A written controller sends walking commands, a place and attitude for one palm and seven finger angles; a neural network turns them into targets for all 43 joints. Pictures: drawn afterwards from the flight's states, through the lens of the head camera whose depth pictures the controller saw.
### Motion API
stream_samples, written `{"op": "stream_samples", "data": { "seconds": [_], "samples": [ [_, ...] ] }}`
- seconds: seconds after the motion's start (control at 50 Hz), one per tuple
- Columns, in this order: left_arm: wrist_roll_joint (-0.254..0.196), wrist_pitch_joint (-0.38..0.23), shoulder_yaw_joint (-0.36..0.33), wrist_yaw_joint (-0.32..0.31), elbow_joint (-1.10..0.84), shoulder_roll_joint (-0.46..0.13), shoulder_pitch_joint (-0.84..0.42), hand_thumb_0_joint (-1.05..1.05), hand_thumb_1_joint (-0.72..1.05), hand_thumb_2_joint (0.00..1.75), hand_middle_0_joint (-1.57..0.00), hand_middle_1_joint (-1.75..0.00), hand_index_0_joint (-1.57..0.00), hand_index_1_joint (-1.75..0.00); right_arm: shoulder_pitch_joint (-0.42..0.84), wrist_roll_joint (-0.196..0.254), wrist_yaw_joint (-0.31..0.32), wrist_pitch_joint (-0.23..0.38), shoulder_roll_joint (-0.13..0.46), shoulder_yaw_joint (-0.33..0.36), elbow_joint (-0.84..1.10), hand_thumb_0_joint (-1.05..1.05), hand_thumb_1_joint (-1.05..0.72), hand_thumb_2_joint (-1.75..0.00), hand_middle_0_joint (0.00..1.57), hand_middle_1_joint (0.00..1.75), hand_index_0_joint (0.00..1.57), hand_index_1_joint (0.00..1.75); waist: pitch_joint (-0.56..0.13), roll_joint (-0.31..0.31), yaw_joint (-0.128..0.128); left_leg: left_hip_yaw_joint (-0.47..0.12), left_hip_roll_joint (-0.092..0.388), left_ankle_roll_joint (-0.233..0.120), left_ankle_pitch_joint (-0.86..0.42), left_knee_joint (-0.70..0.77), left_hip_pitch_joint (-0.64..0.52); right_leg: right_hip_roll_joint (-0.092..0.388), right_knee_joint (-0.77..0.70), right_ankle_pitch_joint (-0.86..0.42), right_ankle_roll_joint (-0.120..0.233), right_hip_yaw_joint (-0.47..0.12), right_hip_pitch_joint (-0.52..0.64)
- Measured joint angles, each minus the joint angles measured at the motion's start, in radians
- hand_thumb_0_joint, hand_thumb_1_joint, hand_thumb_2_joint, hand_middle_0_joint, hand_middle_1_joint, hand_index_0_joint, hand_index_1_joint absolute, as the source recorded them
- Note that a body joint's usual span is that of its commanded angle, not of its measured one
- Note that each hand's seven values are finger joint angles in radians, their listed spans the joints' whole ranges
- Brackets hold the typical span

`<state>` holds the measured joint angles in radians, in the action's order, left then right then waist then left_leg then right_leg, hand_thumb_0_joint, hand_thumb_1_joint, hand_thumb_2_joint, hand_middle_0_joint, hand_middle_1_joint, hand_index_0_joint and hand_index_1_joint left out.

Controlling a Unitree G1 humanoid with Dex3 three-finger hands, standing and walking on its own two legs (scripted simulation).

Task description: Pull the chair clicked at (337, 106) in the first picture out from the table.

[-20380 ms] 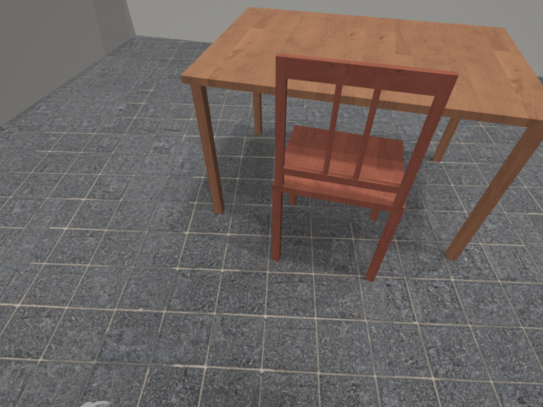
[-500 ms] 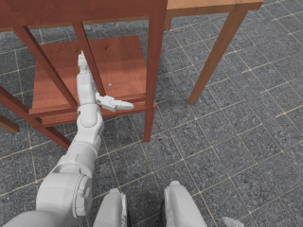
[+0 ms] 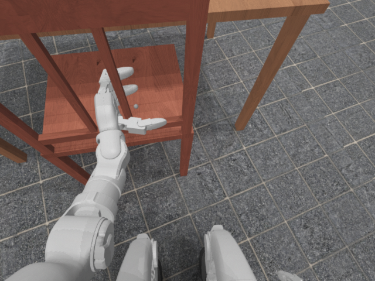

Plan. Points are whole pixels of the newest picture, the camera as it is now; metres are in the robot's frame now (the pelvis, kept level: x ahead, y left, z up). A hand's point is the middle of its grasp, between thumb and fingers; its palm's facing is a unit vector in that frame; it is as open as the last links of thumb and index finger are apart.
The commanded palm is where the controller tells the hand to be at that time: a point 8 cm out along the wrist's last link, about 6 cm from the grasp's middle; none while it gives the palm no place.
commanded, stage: hook a spindle and tug to test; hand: left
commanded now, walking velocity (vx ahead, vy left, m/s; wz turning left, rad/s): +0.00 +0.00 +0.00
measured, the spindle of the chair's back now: (69, 94) +0.49 +0.21 +0.05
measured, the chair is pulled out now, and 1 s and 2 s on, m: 0.00 0.01 0.08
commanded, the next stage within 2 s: step backward, pulling the chair out in 0.98 s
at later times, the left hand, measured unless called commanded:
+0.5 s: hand (134, 106) +0.47 +0.09 +0.03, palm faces +0.12 -0.99 -0.02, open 5.0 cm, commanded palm +0.43 +0.12 +0.02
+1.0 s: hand (134, 113) +0.46 +0.09 +0.03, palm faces +0.10 -1.00 -0.01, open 5.1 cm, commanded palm +0.41 +0.12 +0.02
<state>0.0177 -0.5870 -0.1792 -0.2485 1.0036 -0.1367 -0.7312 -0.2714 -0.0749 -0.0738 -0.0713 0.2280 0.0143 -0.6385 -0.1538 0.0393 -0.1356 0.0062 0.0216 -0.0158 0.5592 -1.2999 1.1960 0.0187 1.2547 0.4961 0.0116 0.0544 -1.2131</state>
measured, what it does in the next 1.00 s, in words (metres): stands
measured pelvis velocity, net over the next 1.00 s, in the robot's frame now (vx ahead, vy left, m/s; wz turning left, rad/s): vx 0.04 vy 0.00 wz -0.01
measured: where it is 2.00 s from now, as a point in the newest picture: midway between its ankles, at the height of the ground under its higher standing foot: outside the picture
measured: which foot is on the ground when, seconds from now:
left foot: down 0.00-1.00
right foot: down 0.00-1.00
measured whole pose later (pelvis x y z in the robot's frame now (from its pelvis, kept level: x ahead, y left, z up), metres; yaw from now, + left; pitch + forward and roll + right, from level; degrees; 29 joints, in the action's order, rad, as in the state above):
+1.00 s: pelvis +0.04 +0.00 +0.02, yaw -1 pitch +26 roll -2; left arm -0.03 -0.51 -0.06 -0.23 0.68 -0.08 -0.45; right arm -0.27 -0.06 -0.09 -0.08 0.21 0.02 -0.58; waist -0.17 0.04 -0.09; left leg 0.01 0.03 -0.02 0.60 -1.23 1.09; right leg 0.01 1.19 0.53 0.00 0.04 -1.11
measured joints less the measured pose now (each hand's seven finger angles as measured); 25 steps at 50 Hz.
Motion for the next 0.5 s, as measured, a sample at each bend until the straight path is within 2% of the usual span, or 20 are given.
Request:
{"op": "stream_samples", "data": {
  "seconds": [0.08, 0.18, 0.38, 0.5],
  "samples": [
    [-0.009, 0.007, 0.003, 0.002, -0.007, -0.001, 0.006, -0.01, -0.11, 0.47, -0.43, -1.23, -0.37, -1.23, 0.0, 0.0, -0.002, -0.001, 0.001, 0.002, 0.001, 0.0, -0.91, -0.9, 0.2, 0.3, 0.2, 0.3, -0.002, 0.001, 0.001, 0.0, 0.001, 0.0, 0.001, 0.003, -0.004, -0.001, -0.004, 0.0, 0.0, 0.0, 0.004],
    [-0.012, 0.007, 0.008, 0.007, -0.021, -0.002, 0.022, -0.01, 0.15, 0.58, -0.46, -1.36, -0.41, -1.36, -0.003, 0.001, -0.004, -0.002, 0.001, 0.002, 0.004, 0.0, -0.91, -0.9, 0.2, 0.3, 0.2, 0.3, -0.004, 0.002, 0.001, 0.001, 0.002, -0.001, 0.005, 0.007, -0.011, -0.003, -0.009, 0.002, -0.001, -0.001, 0.011],
    [-0.015, 0.006, 0.021, 0.012, -0.049, 0.009, 0.043, 0.01, 0.67, 0.8, -0.48, -1.44, -0.43, -1.44, -0.005, 0.002, -0.007, -0.006, -0.003, 0.003, 0.007, 0.0, -0.91, -0.9, 0.2, 0.3, 0.2, 0.3, -0.004, 0.004, 0.01, 0.003, 0.0, -0.004, 0.012, 0.01, -0.019, -0.002, -0.013, 0.009, -0.005, -0.003, 0.02],
    [-0.022, 0.021, 0.031, 0.014, -0.085, 0.016, 0.069, 0.01, 0.8, 0.85, -0.47, -1.45, -0.43, -1.45, -0.002, 0.004, -0.011, -0.014, -0.006, 0.003, 0.015, 0.0, -0.91, -0.9, 0.2, 0.3, 0.2, 0.3, -0.007, 0.003, 0.015, 0.007, 0.001, -0.006, 0.016, 0.015, -0.027, -0.003, -0.018, 0.011, -0.008, -0.008, 0.026]
  ]
}}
